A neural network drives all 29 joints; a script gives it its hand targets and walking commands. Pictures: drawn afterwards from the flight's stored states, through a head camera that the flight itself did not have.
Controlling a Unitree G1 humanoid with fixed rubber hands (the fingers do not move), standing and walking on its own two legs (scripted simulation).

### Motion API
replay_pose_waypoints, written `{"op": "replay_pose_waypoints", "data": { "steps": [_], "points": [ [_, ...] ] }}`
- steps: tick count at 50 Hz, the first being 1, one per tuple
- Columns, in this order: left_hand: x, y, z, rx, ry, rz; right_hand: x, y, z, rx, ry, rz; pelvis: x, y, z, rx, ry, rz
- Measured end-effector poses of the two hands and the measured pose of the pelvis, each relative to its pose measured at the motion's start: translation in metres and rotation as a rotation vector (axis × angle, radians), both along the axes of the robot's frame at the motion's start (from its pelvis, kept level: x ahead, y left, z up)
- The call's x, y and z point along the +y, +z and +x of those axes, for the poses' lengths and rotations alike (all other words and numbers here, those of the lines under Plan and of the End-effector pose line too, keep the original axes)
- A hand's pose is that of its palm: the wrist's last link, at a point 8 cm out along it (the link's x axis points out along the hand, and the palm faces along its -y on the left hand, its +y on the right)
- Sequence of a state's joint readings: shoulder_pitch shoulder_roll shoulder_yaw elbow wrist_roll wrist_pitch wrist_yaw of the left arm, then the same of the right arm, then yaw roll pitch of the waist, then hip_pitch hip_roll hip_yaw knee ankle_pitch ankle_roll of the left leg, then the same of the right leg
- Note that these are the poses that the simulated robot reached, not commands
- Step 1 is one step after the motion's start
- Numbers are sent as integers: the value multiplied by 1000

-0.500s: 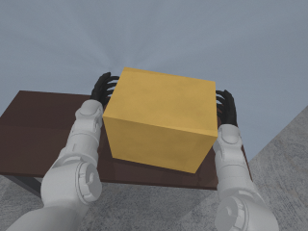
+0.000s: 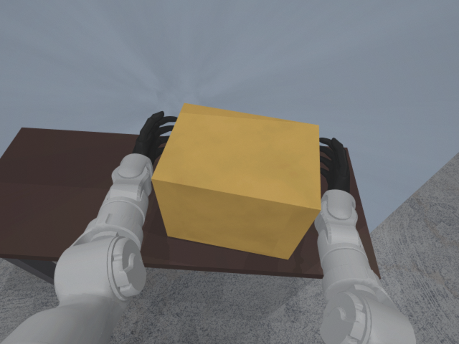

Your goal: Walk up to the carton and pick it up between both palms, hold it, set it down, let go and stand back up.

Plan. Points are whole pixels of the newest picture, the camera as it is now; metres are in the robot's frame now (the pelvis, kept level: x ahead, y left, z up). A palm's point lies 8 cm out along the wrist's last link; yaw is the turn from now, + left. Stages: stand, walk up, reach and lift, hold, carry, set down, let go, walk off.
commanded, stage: set down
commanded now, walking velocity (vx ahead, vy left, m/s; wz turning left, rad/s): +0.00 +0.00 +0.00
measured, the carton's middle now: (238, 184) +0.42 +0.02 +0.00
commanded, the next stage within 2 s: none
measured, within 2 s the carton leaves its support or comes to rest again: rests again in 0.10 s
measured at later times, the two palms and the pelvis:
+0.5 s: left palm (139, 159) +0.43 +0.20 +0.06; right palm (330, 186) +0.39 -0.14 +0.06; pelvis -0.01 +0.01 +0.00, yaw +0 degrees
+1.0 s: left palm (139, 160) +0.42 +0.20 +0.06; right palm (330, 186) +0.39 -0.14 +0.06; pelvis -0.01 +0.00 +0.00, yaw +1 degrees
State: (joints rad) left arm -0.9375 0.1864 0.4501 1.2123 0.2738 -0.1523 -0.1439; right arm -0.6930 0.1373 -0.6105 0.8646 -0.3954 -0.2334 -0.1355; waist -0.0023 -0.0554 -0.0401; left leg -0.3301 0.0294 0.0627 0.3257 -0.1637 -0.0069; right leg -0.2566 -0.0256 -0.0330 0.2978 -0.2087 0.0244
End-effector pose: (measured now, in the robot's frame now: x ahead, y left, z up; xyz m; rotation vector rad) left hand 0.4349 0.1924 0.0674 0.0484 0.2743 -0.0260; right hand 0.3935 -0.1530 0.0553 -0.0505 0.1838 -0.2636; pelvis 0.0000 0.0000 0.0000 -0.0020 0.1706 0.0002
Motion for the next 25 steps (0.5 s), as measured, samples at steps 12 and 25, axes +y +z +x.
{"op": "replay_pose_waypoints", "data": {
  "steps": [12,25],
  "points": [
    [11,-7,-7,4,11,-26,11,2,-4,8,9,-20,5,0,-10,-1,-7,-2],
    [12,-6,-9,6,13,-13,11,1,-6,12,9,-13,8,0,-14,0,-3,-6]
  ]
}}
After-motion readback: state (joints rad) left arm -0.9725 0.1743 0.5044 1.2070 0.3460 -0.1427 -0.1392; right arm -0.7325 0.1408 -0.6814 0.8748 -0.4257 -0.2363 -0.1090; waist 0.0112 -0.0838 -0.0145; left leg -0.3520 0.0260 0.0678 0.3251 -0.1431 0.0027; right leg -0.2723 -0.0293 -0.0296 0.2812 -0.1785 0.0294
